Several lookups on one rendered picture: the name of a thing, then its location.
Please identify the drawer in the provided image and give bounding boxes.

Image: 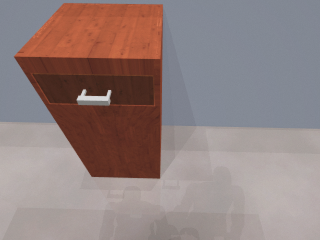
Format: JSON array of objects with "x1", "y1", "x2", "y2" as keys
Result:
[{"x1": 32, "y1": 73, "x2": 155, "y2": 106}]

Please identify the handle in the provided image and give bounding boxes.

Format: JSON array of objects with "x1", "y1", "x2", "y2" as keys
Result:
[{"x1": 76, "y1": 89, "x2": 112, "y2": 106}]

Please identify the cabinet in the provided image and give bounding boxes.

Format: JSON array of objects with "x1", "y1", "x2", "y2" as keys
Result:
[{"x1": 14, "y1": 3, "x2": 163, "y2": 179}]

